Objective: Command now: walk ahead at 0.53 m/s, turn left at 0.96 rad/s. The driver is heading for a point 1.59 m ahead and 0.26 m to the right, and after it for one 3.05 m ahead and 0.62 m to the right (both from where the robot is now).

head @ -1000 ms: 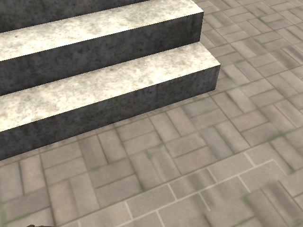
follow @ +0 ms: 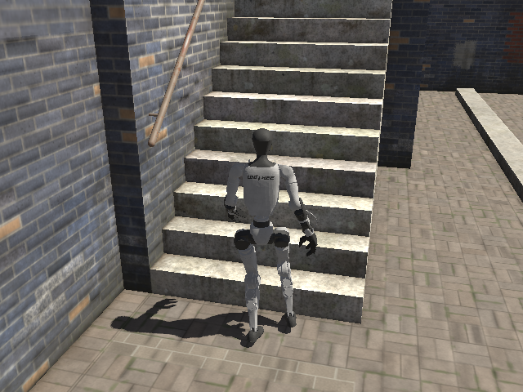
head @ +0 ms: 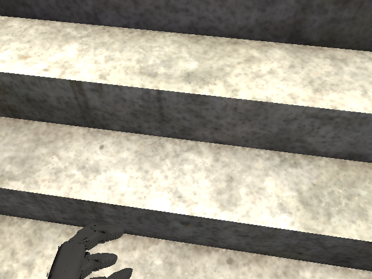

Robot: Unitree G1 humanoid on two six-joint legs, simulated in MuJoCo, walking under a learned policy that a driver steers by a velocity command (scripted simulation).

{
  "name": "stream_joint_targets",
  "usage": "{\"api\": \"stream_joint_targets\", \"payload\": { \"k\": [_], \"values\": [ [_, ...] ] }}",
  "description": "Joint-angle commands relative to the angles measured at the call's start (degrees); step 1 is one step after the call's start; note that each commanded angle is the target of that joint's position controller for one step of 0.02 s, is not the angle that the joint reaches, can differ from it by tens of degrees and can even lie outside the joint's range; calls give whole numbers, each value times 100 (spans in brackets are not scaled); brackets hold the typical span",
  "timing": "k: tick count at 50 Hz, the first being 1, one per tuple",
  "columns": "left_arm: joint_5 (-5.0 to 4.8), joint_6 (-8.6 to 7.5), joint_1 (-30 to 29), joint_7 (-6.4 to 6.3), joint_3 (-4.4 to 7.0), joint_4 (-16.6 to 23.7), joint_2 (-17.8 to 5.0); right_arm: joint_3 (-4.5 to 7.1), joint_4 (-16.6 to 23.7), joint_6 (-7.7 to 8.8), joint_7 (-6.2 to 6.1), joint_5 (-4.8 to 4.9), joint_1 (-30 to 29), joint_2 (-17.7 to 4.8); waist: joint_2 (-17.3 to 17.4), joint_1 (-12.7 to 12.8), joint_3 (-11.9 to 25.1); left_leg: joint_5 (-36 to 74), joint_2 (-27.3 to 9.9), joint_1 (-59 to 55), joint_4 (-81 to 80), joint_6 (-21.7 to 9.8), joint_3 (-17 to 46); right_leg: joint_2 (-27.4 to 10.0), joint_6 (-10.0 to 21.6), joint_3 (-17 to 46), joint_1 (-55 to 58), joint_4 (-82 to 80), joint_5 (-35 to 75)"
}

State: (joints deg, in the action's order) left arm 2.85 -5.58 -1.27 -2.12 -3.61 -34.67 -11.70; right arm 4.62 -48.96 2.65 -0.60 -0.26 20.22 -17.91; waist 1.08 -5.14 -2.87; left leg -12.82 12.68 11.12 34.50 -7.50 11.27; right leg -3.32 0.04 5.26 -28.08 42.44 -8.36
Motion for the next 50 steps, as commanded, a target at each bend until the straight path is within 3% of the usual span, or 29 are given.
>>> {"api": "stream_joint_targets", "payload": {
  "k": [1,2,3,4,5,6,7,9,10,11,12,13,14,15,16,17,18,19,20,22,24,27,29,32,37,41,45,48,50],
  "values": [
    [-194,-59,2343,-231,472,-643,-966,139,884,153,3,6,-1306,-518,-953,1478,1181,392,-59,1860,3815,683,-89,-252,8,-242,4137,-3446,3930],
    [-29,-50,2077,-161,495,-659,-1171,12,1213,183,-116,13,-985,-139,-1022,632,678,-2161,-210,4093,5192,666,-501,-1507,327,520,5108,-1847,7309],
    [105,44,2380,-80,582,-618,-1095,-81,1261,118,-183,-19,-645,-58,-875,698,1459,-2870,-471,5144,6549,764,-912,-2329,1067,722,5967,-819,8959],
    [218,82,2519,-36,631,-601,-983,-117,1404,20,-249,-22,-915,-52,-574,899,1798,-2838,-739,5782,7254,660,-816,-2485,1210,685,6101,-1013,7658],
    [258,43,2389,-1,615,-740,-760,-176,1658,-80,-296,-47,-1494,171,-521,837,1301,-2989,-987,6178,7431,647,-717,-2424,948,362,5478,-1576,5933],
    [151,-15,2105,3,561,-880,-558,-240,2053,-148,-275,-125,-2204,252,-646,713,669,-2961,-1257,6276,6989,673,-756,-2067,591,-135,4691,-2210,4740],
    [39,-59,1935,-10,597,-1009,-694,-283,2357,-253,-242,-191,-2688,287,-914,634,107,-3039,-1368,6175,6945,720,-976,-1912,527,-492,3895,-2828,4441],
    [-123,-94,1968,-32,656,-1254,-890,-295,2917,-452,-241,-335,-3240,358,-957,535,-109,-3127,-1418,6245,7596,596,-1411,-1829,483,-1048,3397,-3331,4904],
    [-110,-66,2348,-31,668,-1512,-856,-357,3089,-459,-220,-369,-3546,520,-942,674,-6,-3330,-1416,6749,8125,470,-1359,-1834,578,-1086,3768,-3419,5036],
    [-107,25,2359,-19,620,-1671,-705,-478,3366,-396,-181,-345,-3727,667,-998,518,25,-3430,-1531,6721,7328,440,-1338,-1393,635,-1317,3688,-3521,5020],
    [-100,109,2463,-12,637,-1801,-729,-552,3622,-374,-92,-383,-3786,745,-976,431,236,-3345,-1546,6378,6735,328,-1131,-1134,548,-1422,3573,-3404,5421],
    [-112,248,1981,28,649,-1612,-844,-662,3478,-407,67,-278,-3235,732,-623,120,837,-2123,-1403,4241,4707,357,-1768,-649,618,-1747,2535,-3670,5562],
    [-235,246,2029,-2,732,-1379,-1194,-751,3461,-422,138,-115,-2858,818,-789,121,1575,-1432,-1131,1900,3179,368,-1794,-745,777,-1429,1993,-3477,6437],
    [-252,169,2141,190,831,-1244,-1807,-492,2795,-580,102,14,-1638,428,-1064,-141,2576,-1411,-405,51,3725,413,-2384,-868,934,-1225,1809,-2605,8519],
    [-526,-62,1564,389,904,-1068,-2149,-354,2324,-520,-17,-44,175,227,-1019,-1253,3195,-293,-795,-1617,3035,15,-1275,-718,538,-1023,966,-880,10107],
    [-751,-244,1380,545,894,-957,-1964,-165,1904,-477,-96,-169,1098,-109,180,-1732,3864,1148,-2098,-2495,1183,-694,795,-172,50,-716,423,1623,5603],
    [-657,-253,1637,599,781,-1075,-1387,38,1682,-348,-245,-162,721,-866,2196,-1306,4744,3777,-3530,-2158,-24,-1346,3154,1140,-201,-177,399,5527,-756],
    [-399,-81,1549,416,753,-966,-872,36,1899,-283,-211,-91,-104,-636,895,-713,4289,3580,-3548,-1362,215,-1126,2566,894,-204,1002,-203,6844,-868],
    [-350,161,1271,240,711,-715,-560,-16,1751,-242,-201,-75,-653,-512,368,-261,3311,2278,-3539,-580,291,-884,2103,532,-148,467,-790,6985,-822],
    [-59,575,1627,-34,635,-520,-201,-222,1313,-168,-201,-125,-1372,75,167,557,938,1397,-2893,1015,302,-433,881,211,-122,127,-1547,6689,-1061],
    [10,831,1978,-115,621,-449,-126,-379,1162,-116,-99,-129,-1580,636,82,1023,333,1358,-2622,1510,-71,-117,-154,246,-166,-42,-1750,6450,-992],
    [-213,952,1903,-207,682,-318,-66,-398,1086,21,-180,-193,-1408,703,27,1067,134,2560,-2808,1464,-565,-329,-944,479,-261,-271,-1848,5692,-613],
    [-163,1009,1891,-321,818,-327,-68,-335,1249,135,-223,-232,-1335,484,36,926,607,3415,-3099,958,-652,-538,-1263,722,-250,-646,-1915,6802,-218],
    [10,1164,1167,-438,884,130,-45,-245,1379,94,-295,-276,-1063,173,263,824,453,2313,-3424,494,-1067,-518,-1343,597,-211,-462,-2825,8090,-539],
    [110,1274,740,-187,1005,422,-379,-153,1495,98,-432,-213,-488,42,125,597,158,799,-3548,-231,-1188,-303,-1855,375,-356,-534,-3152,7232,-222],
    [10,1188,222,-29,1002,569,-245,-23,1568,32,-353,-228,-229,-268,721,243,182,2009,-4011,-1227,-1238,-405,-1968,130,-340,-662,-3559,7088,-940],
    [41,1108,-188,47,1008,777,-275,32,1676,-19,-298,-271,-145,-366,1069,11,316,2800,-4262,-2013,-1220,-303,-2211,-230,-216,-592,-3645,6021,-1759],
    [-55,1043,-119,112,939,875,-177,62,1740,-39,-216,-308,-731,-475,1031,407,354,2679,-4116,-1566,-1215,70,-2788,-610,-20,-628,-2684,4180,-1604],
    [-205,1030,538,127,939,761,-217,63,1826,-104,-40,-125,-1543,-556,819,1007,761,3282,-3643,-774,-677,346,-3336,-468,200,-963,-654,2357,-1144]
  ]
}}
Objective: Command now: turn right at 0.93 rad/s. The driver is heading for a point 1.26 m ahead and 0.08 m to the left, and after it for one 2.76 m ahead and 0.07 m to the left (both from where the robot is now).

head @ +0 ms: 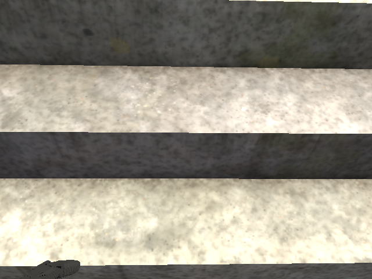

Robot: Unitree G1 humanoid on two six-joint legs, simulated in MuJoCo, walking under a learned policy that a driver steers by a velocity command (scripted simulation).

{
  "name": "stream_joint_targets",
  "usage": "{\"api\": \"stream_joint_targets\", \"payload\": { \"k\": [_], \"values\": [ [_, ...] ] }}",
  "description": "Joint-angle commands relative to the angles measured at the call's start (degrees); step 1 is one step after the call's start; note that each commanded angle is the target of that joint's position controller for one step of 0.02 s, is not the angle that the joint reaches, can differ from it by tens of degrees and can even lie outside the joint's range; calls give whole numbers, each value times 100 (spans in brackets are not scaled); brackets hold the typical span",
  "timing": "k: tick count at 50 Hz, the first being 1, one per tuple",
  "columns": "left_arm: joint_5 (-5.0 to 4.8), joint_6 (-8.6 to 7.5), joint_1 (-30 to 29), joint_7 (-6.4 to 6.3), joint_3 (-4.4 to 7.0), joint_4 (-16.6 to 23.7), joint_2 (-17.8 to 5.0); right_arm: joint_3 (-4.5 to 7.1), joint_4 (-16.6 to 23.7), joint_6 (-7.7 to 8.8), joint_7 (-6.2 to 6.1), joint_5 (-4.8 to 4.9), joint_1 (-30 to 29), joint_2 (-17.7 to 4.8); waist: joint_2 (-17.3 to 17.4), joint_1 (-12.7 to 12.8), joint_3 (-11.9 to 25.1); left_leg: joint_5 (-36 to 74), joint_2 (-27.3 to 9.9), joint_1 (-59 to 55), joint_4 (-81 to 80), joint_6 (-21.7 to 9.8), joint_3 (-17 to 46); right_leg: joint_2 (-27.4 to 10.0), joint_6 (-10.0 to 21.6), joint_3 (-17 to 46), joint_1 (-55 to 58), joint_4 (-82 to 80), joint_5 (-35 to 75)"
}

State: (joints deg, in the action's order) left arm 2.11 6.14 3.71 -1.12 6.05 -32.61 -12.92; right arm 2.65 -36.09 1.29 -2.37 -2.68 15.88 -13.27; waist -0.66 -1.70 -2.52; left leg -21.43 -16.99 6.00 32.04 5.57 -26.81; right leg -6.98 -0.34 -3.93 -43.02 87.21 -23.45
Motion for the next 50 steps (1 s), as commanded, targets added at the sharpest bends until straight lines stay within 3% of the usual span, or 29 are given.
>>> {"api": "stream_joint_targets", "payload": {
  "k": [1,3,4,5,6,7,10,12,15,17,19,20,21,22,23,24,25,26,27,28,30,34,39,42,44,46,47,48,50],
  "values": [
    [-239,-239,320,21,86,382,-432,262,492,-47,280,329,-1028,-1045,719,697,1195,5035,-295,-775,473,-877,682,391,263,-188,1563,-3301,750],
    [-83,-420,1234,-12,149,56,-590,340,162,-324,364,679,-635,-1094,737,1079,1490,4790,-95,-647,2016,-626,684,991,272,-729,3333,-6285,2000],
    [70,-518,1563,26,133,-282,-676,315,249,-378,351,698,-532,-883,28,1063,734,1129,293,558,3177,-579,1014,1029,197,-216,3751,-7941,2679],
    [203,-500,1724,74,252,-325,-1493,126,730,-307,252,534,-416,-209,-1004,337,144,-1252,1096,4098,5422,-142,1465,-248,512,1502,5495,-5382,9263],
    [57,-470,2053,-77,428,-132,-2031,75,887,-206,204,236,-841,-336,-932,979,1553,-756,1502,4959,7337,69,1866,-1194,1603,2526,6195,-5425,11027],
    [-16,-507,1635,-203,329,-7,-1837,-27,984,-108,169,208,-1400,-101,-1153,1052,1815,-311,1383,4814,8125,30,2321,-1327,2064,3038,5351,-5995,9123],
    [-51,-632,421,-316,-5,11,-1153,38,974,-55,275,150,-1583,-207,-1100,333,1006,-41,1272,4637,8116,-260,2879,-872,1794,2251,4248,-6177,7105],
    [-9,-821,695,-289,-67,-203,-1040,93,1075,-174,122,67,-1597,-290,-1184,362,1050,-728,1590,5225,9359,-518,2926,-1123,1893,2259,4514,-6379,7150],
    [81,-998,1615,-236,-40,-915,-1023,-113,1484,-176,-85,3,-2196,89,-673,529,652,-1963,1865,7158,10666,-1027,3500,-1488,1667,1785,5351,-6776,6164],
    [5,-899,1686,-111,-104,-1222,-818,-201,1745,-243,-109,21,-2355,145,-315,266,200,-2033,2033,6835,9249,-1260,3439,-1002,1184,694,4586,-7289,5392],
    [-164,-779,724,-151,-183,-1063,-1053,-382,1859,-465,-61,59,-1946,240,-186,-387,286,-2027,1741,4893,6375,-1256,2307,-681,1006,-364,3446,-8413,6214],
    [-265,-725,151,-182,-98,-892,-1354,-341,1626,-589,-42,123,-1495,164,-365,-619,675,-1901,2064,3067,5428,-1181,1759,-468,1106,-693,2741,-8345,8253],
    [-326,-821,109,-230,15,-705,-1763,-203,1202,-677,-52,314,-744,-57,-710,-672,1536,-1924,2479,2242,5333,-1037,1401,-736,1216,-624,3482,-7703,11169],
    [-383,-918,-226,-90,99,-705,-2013,-104,848,-653,-68,240,553,-196,-982,-1175,2428,-1005,2403,1291,5289,-1093,1730,-1046,1190,-638,3991,-6460,12821],
    [-574,-936,-210,50,84,-593,-1768,-62,663,-562,-30,225,480,-322,-437,-953,2829,-563,2658,1184,3629,-1188,2245,-775,1013,-523,4384,-5074,12120],
    [-397,-960,167,179,33,-378,-1543,34,568,-529,-25,249,-44,-515,338,-464,2912,-580,2746,848,2354,-1527,3150,-248,852,-268,3555,-3655,9713],
    [-20,-981,-131,355,-121,-133,-955,251,566,-602,-47,198,-594,-953,1949,-207,3003,-1783,1962,585,671,-2153,5708,924,510,135,1854,-891,2805],
    [247,-962,-448,432,-309,52,-399,314,823,-712,-164,131,-1167,-861,1740,-223,3212,-2304,1676,861,-693,-2474,7572,1450,280,1293,765,1783,1909],
    [312,-875,-362,385,-438,349,61,250,706,-715,-240,83,-1456,-695,1269,78,2477,-2345,1583,1622,-816,-2229,7583,1349,191,1390,280,2739,2105],
    [393,-746,-363,328,-564,374,321,150,301,-658,-269,152,-1182,-367,378,304,1066,-1934,1796,2566,-166,-1845,6730,1191,163,1291,-59,2050,2225],
    [332,-658,120,213,-664,194,359,79,-35,-485,-222,140,-1184,-13,-39,528,268,-1359,2287,3102,481,-1634,5510,1105,162,1117,-165,1655,2119],
    [222,-635,-144,137,-664,396,258,114,-135,-231,-175,176,-783,-149,285,287,322,-749,2357,2655,127,-1763,5525,1125,161,902,-397,1467,1969],
    [127,-428,-578,-2,-625,818,157,327,72,-311,-261,93,-626,-572,488,42,591,-1153,2033,2208,-441,-2034,6678,1120,-187,1153,-509,381,1581],
    [-94,-327,248,-74,-668,596,110,448,257,-571,-339,-62,-762,-713,1455,214,658,-1194,2402,2376,-1305,-1304,5936,1367,-83,474,1436,-3645,-948],
    [-456,-283,400,-297,-526,250,-36,563,191,-552,-168,-116,-536,-723,1152,-57,1022,-1427,1914,2459,-1121,-1381,6469,1454,58,375,2652,-4590,-507],
    [-380,-325,680,-467,-442,-21,-141,593,95,-434,11,125,-561,-558,62,206,847,-1979,2327,3333,561,-882,5755,1020,300,922,3769,-6312,507],
    [-111,-355,296,-582,-258,217,-751,533,207,-392,66,409,-621,-230,-1711,248,1027,-1364,3465,3963,3595,-408,3998,-691,1193,2911,3627,-7182,-256],
    [209,-432,-350,-544,-303,577,-403,506,312,-302,-52,115,-395,-501,-1659,-85,1139,-1034,2650,4218,5770,-280,3396,-1630,1723,3628,2596,-7430,24],
    [72,-555,-618,-513,-443,487,242,515,114,-347,-110,-34,-151,-624,-293,-448,806,238,1988,3576,7033,-214,3541,-903,1571,3012,1694,-6980,-80]
  ]
}}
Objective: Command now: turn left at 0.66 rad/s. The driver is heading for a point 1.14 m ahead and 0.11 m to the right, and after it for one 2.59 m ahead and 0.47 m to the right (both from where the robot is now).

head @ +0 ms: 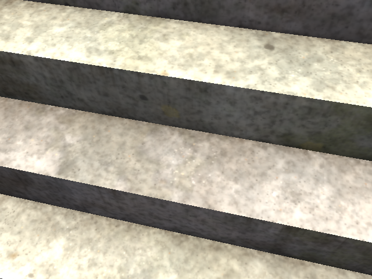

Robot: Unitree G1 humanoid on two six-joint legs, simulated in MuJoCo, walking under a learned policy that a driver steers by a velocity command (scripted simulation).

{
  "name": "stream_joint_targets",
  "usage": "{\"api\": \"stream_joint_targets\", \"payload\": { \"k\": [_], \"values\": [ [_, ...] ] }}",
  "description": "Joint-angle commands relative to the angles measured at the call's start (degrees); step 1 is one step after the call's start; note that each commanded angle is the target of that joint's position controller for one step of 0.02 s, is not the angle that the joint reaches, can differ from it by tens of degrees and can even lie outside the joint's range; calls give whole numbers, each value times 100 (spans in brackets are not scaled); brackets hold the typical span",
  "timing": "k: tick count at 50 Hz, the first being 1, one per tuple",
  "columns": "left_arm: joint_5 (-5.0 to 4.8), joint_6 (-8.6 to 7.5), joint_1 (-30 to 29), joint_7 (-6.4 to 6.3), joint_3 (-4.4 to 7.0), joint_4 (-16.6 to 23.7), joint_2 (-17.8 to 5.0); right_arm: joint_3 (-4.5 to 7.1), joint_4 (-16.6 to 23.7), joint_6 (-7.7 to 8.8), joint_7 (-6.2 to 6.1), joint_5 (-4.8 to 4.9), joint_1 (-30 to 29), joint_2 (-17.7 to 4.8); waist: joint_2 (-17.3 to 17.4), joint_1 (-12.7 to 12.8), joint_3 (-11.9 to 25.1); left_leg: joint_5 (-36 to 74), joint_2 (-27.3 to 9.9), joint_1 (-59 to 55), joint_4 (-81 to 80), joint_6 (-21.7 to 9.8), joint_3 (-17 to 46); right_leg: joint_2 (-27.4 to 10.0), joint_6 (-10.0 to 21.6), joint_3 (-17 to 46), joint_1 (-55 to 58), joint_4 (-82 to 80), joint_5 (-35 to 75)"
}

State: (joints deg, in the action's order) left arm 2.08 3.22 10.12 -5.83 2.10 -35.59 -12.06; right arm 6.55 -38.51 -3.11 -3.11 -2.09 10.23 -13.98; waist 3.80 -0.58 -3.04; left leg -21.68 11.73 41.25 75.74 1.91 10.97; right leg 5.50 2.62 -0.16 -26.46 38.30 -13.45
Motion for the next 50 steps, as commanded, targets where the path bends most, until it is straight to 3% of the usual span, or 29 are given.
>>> {"api": "stream_joint_targets", "payload": {
  "k": [1,2,3,5,8,12,17,19,20,22,23,24,25,26,27,28,31,35,39,41,42,43,44,45,46,47,48,49,50],
  "values": [
    [104,-214,-1143,-61,-37,678,-98,-35,560,-15,-13,-74,238,-178,-290,-562,466,697,-866,395,2328,141,-6,-1650,1219,1976,48,-1384,-926],
    [76,-268,-689,-77,-41,657,-162,-146,662,38,99,29,-4,-103,131,-239,421,577,-749,777,1433,178,-52,-1420,1177,1597,721,-1240,-755],
    [61,-304,-129,-46,61,431,-311,-195,666,88,191,-32,-101,-21,108,53,350,863,-587,1006,1416,223,-426,-1259,1319,1290,1131,-1014,-432],
    [57,-458,630,88,263,53,-595,-332,697,178,308,-149,-62,223,-448,208,873,1284,-720,1315,1345,82,-141,-1485,1248,1804,1889,-1026,-1869],
    [52,-672,1056,245,401,-217,-831,-321,779,299,364,-109,-465,-33,-841,536,730,962,-664,2005,1567,-14,-285,-1889,1412,2574,2365,-1550,-3174],
    [38,-932,1295,264,413,-651,-569,-424,1148,489,405,-68,-1262,154,-981,521,495,1045,-1303,2688,1821,-201,-255,-2289,1408,3132,2179,-1986,-3760],
    [-24,-1042,1145,243,421,-913,-347,-521,1425,513,571,-102,-1490,274,-1032,263,466,1643,-2002,1885,916,-282,-395,-1963,1301,2991,1016,-2068,-3319],
    [48,-948,848,236,491,-709,-655,-597,1259,594,673,35,-1207,228,-1002,156,564,698,-1832,179,-792,-328,-1110,-1414,1292,2262,-42,-2137,-2904],
    [45,-841,791,161,575,-594,-883,-688,1293,633,713,263,-1157,280,-1234,147,574,-1035,-1699,-1144,-2582,-404,-1235,-1212,1087,1867,-675,-2438,-2622],
    [63,-587,1122,150,624,-722,-756,-595,588,652,571,648,-67,375,-790,-56,565,213,-918,-3237,-4363,-201,-2319,-718,1250,1733,-1180,-1719,-3057],
    [28,-674,1123,326,555,-749,-595,-392,308,660,420,635,774,68,-669,-475,896,946,-966,-4858,-3993,-194,-2106,-775,1245,1872,-1901,-897,-2144],
    [-46,-812,485,518,491,-600,-349,-274,90,775,345,460,1599,-236,113,-1158,1164,858,-1537,-5602,-4319,-6,-1359,-220,1019,1157,-2298,1006,-1065],
    [-95,-1023,-395,547,271,-142,414,-326,36,891,298,257,1891,-432,598,-1356,819,29,-2709,-5154,-4840,422,227,120,737,1125,-3249,3618,-654],
    [-436,-1055,-82,444,331,215,300,-54,244,799,148,-25,1325,-1213,1819,-791,1616,-1197,-4152,-5199,-6355,423,2912,-133,243,978,-4100,5364,199],
    [-327,-998,57,317,289,156,248,-145,422,843,108,-80,512,-745,1238,-392,1524,-2032,-4195,-4480,-6375,426,2836,-413,1,895,-4291,7158,826],
    [-92,-984,-20,341,222,143,348,-308,321,872,97,15,106,-326,871,-91,1054,-1273,-3753,-3774,-5926,277,1780,-434,-78,746,-4527,8183,1121],
    [-53,-730,13,614,25,4,733,-481,-805,1081,178,-73,852,309,60,361,412,-129,-3149,-2821,-5630,-235,-194,-571,208,827,-4739,9084,1038],
    [-148,-392,-660,563,-88,44,796,-466,-1664,1347,333,-51,1404,396,-160,363,-19,309,-3284,-3002,-6077,-330,-832,-266,606,710,-5868,10588,772],
    [-138,-243,-1914,468,-117,552,550,-533,-1789,1437,362,-102,1234,334,-405,472,-459,1762,-2795,-2547,-6642,-60,-2198,-400,772,263,-5423,9260,767],
    [-135,-131,-2727,438,-189,830,500,-505,-1910,1319,174,-18,1737,112,-462,220,-586,3083,-2585,-2651,-7042,-98,-2622,-455,744,-641,-4934,7801,224],
    [-246,-97,-2775,433,-251,991,504,-473,-2062,1290,27,102,2032,-155,-66,315,-534,4293,-2705,-3143,-7366,-234,-2764,-736,831,-774,-4769,7068,-549],
    [-451,-78,-2052,440,-387,786,457,-480,-1880,1213,-62,272,1579,-392,4,651,-79,6893,-2326,-2700,-7216,-429,-3504,-517,927,-1569,-2705,5070,-1266],
    [-576,-11,-1801,409,-380,580,296,-437,-1833,1140,-163,405,1990,-637,131,486,350,9280,-2374,-2833,-6540,-712,-3251,-103,878,-2023,-1525,4135,-1784],
    [-454,36,-538,426,-257,262,231,-329,-1553,1039,-232,501,1957,-1124,643,778,1092,12030,-2856,-3615,-5115,-873,-3029,352,819,-2219,-760,4044,-2795],
    [-252,-104,879,426,-149,-177,-84,-247,-1118,988,-63,581,1414,-1496,1197,1202,2111,13416,-3230,-3865,-3197,-1131,-2753,441,1131,-1361,351,3843,-2627],
    [-159,-163,891,520,68,-117,-544,-112,-725,999,192,504,1162,-1699,844,1216,2593,11984,-3088,-3430,-1692,-1136,-2424,681,1167,-348,1119,2487,-2420],
    [-327,-102,417,422,293,-137,-991,-150,-180,1014,536,316,403,-1052,-869,955,2073,5377,-1824,-949,364,-624,-2223,-215,1763,2265,1808,354,-2461],
    [-204,-19,-279,340,503,244,-1285,-230,334,1007,710,26,-396,-678,-1183,904,1996,1812,-734,631,3263,-313,-1014,-1031,2090,5627,1501,-1615,-3639],
    [-96,-66,-552,322,486,363,-1161,-360,773,970,722,-221,-601,-65,-494,597,1539,2043,-848,1267,4612,-370,-365,-1128,1795,5605,979,-1703,-3687]
  ]
}}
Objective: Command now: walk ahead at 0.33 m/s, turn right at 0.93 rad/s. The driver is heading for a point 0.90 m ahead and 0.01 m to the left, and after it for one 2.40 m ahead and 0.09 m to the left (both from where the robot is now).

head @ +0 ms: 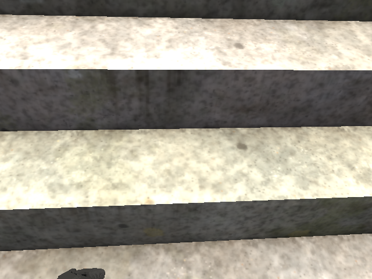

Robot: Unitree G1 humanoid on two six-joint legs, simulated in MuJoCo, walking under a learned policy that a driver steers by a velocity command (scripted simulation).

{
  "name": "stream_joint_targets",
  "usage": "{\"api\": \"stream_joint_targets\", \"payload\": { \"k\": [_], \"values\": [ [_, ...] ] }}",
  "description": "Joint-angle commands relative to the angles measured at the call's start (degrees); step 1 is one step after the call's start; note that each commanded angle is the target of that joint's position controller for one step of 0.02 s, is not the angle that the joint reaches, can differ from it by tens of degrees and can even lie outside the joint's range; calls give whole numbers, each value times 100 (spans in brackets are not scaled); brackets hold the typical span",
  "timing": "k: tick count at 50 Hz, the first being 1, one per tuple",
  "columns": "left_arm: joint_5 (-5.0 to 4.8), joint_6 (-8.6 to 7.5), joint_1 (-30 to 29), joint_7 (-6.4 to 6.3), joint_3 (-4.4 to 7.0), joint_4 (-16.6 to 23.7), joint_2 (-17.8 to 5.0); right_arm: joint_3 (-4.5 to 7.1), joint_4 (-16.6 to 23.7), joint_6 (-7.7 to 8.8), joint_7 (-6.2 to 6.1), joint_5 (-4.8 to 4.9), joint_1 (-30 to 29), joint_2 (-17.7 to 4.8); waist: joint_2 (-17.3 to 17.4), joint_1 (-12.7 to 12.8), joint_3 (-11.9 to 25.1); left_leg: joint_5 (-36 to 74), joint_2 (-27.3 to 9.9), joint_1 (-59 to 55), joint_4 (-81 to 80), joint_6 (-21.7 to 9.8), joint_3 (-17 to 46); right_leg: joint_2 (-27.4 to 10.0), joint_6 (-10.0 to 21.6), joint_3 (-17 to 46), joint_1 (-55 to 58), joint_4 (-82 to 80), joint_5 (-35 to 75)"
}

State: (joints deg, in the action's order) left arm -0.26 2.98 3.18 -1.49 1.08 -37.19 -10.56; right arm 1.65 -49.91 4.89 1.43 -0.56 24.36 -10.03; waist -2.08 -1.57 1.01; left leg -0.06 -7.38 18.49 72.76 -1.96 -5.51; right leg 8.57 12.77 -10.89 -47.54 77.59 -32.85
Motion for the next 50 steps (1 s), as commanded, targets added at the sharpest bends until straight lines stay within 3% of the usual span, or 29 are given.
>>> {"api": "stream_joint_targets", "payload": {
  "k": [1,2,4,8,11,13,15,17,18,20,22,23,24,25,26,27,29,30,33,37,40,42,43,44,45,46,47,49,50],
  "values": [
    [184,-132,318,-163,507,190,-1041,-15,2026,96,146,-390,-1948,-32,594,363,381,203,1051,3831,5138,2,1272,-1443,489,6222,2328,-5411,-1281],
    [204,-327,378,-196,463,-80,-835,-111,2126,27,-75,-379,-1782,253,957,9,-325,249,917,4014,5330,-24,1258,-1325,140,5517,1582,-5107,-419],
    [265,-582,297,-78,346,-401,-519,-222,2206,-30,-294,-458,-1315,343,1001,-416,-520,-96,888,4318,5542,8,1183,-866,-76,4271,1293,-4884,1347],
    [146,-752,1205,31,340,-869,-631,-309,2299,-159,-477,-364,-1765,182,604,-129,-323,-908,681,4824,4693,47,567,-657,-386,2915,2150,-4613,5220],
    [139,-788,2101,36,409,-1155,-752,-458,2635,-217,-565,-381,-2585,581,187,264,207,-1590,552,6181,5565,-73,665,-956,-512,3379,3827,-4803,5265],
    [170,-816,2455,63,374,-1400,-596,-623,2966,-352,-450,-346,-3680,797,-154,646,-18,-1713,627,6489,4978,-138,267,-820,-432,3504,3720,-5591,2834],
    [85,-810,2508,-200,397,-1362,-789,-701,3269,-491,-400,-301,-4373,780,-269,826,13,-1909,632,6164,4319,-153,15,-1446,90,4063,3945,-7130,2925],
    [122,-836,2853,-333,408,-1591,-588,-722,3066,-462,-338,-460,-4221,914,-141,772,249,-2260,404,5969,4183,-364,285,-1775,358,3756,4843,-7183,3914],
    [93,-817,2851,-398,473,-1535,-769,-663,2961,-432,-226,-499,-3996,829,-72,603,377,-2810,358,5699,3556,-499,491,-1935,323,3292,5408,-7102,4806],
    [-185,-857,1855,-319,364,-1097,-570,-503,2219,-308,-117,-233,-2897,448,111,-37,1190,-3461,1118,1619,1219,-660,-508,-1416,49,1903,3525,-6524,10345],
    [-80,-1197,2065,-54,577,-1111,-1335,-134,1987,-349,-228,54,-1610,-232,-611,-616,2194,-3670,1325,-7,-319,-462,-259,-1914,317,2568,4058,-4817,12522],
    [-86,-1379,1753,100,672,-1032,-1453,87,1752,-331,-278,7,-856,-625,-485,-1121,2498,-4008,1235,-1050,-1146,-641,488,-1698,294,2490,3605,-3303,12223],
    [-181,-1428,1395,334,600,-744,-805,297,1331,-359,-354,-170,-66,-1204,1308,-1278,2417,-5010,38,-1978,-3211,-1381,3653,-581,-181,2397,1702,-1140,8712],
    [189,-1422,774,401,627,-575,-635,401,1000,-522,-515,-98,-169,-1214,2318,-1225,1986,-5948,-474,-1469,-5500,-1916,6655,434,-502,2397,234,2030,3391],
    [489,-1418,305,435,440,57,-39,304,1083,-471,-468,-18,-1188,-685,1195,-587,979,-6445,-616,-546,-5149,-1889,6579,391,-484,2861,-1001,4194,3142],
    [468,-1386,125,424,173,323,396,174,762,-366,-448,-13,-1611,-236,506,-162,10,-5613,-708,149,-4765,-1732,5701,350,-466,2753,-1789,5376,3145],
    [364,-1160,511,252,-112,445,789,-101,-40,-78,-423,-155,-1177,689,-347,532,-744,-3082,-551,962,-4667,-1245,3440,84,-426,2792,-2253,5751,2541],
    [246,-963,895,180,-136,309,729,-151,-170,17,-403,-158,-1189,815,-374,667,-890,-1863,-484,1097,-4795,-1040,2664,29,-567,2793,-2266,5647,2113],
    [120,-717,675,56,-73,506,200,-50,-141,283,-299,-40,-1472,118,-382,926,-1341,583,-208,1833,-5460,-742,909,-221,-849,2200,-1389,3118,1776],
    [259,-646,-675,-53,-123,1056,599,180,-674,426,-403,65,237,-662,540,152,-827,1754,-665,-1421,-6252,-1189,1219,-848,-526,1211,-3897,4784,373],
    [373,-630,-2015,142,-412,1779,864,106,-1013,191,-558,115,1301,-155,506,-413,-311,1884,-61,-2181,-6558,-1122,1086,-1368,-416,605,-3253,2443,569],
    [176,-476,-1677,309,-569,1694,1143,269,-508,2,-489,50,663,-557,675,-237,759,3544,35,-804,-7013,-1147,682,-1039,-353,111,742,-388,884],
    [39,-469,-471,246,-358,1215,811,335,-175,126,-382,-40,509,-1016,1166,114,1697,7261,-208,-839,-6163,-1106,723,-402,-451,-65,2415,-168,654],
    [-82,-403,754,127,-88,996,255,502,6,309,-215,61,216,-1542,1495,756,2396,8900,-327,-1400,-4985,-895,874,-365,-489,156,3246,-967,1127],
    [-114,-431,1338,-42,101,825,-212,625,300,478,-35,278,-561,-1681,1506,1215,2766,8230,-60,-983,-3667,-482,1043,-694,-446,871,4185,-2138,2079],
    [288,-552,2047,-130,308,522,-873,508,777,614,102,472,-814,-1184,-318,1446,3456,4377,633,1228,-968,97,952,-2532,524,3371,6057,-2973,5130],
    [400,-459,1550,-219,384,895,-1189,567,826,576,96,254,-837,-1349,-1475,1571,4386,-1342,1665,1119,2845,354,1108,-3617,1317,5342,5274,-4499,5845],
    [200,-383,180,-239,335,676,-616,486,1237,197,-163,-107,-1196,-504,-307,610,2666,-1098,831,2481,4371,252,1252,-3533,739,4358,3504,-4442,950],
    [89,-378,-179,-254,233,403,-188,408,1411,-50,-268,-247,-1141,-131,-385,180,1180,-1142,604,2912,4275,66,1132,-3236,181,3703,2242,-4398,-318]
  ]
}}
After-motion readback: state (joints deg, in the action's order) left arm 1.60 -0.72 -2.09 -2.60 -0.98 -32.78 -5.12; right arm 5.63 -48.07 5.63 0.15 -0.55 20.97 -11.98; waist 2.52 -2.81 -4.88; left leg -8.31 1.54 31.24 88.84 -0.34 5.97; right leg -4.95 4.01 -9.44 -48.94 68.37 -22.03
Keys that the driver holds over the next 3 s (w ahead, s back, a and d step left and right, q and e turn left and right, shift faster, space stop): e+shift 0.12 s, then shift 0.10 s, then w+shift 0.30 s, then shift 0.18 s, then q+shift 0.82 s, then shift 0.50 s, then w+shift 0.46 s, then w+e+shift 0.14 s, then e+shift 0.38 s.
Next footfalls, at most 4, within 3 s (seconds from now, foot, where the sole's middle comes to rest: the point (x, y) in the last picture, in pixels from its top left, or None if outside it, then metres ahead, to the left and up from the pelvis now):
0.46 left None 0.36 0.11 -0.43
0.88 right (268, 169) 0.60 -0.21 -0.23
1.34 left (166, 162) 0.62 0.05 -0.23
1.78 right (244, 159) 0.63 -0.15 -0.23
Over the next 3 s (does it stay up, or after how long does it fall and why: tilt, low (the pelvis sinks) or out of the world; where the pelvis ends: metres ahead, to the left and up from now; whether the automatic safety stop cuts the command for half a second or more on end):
stays up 0.80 0.03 0.72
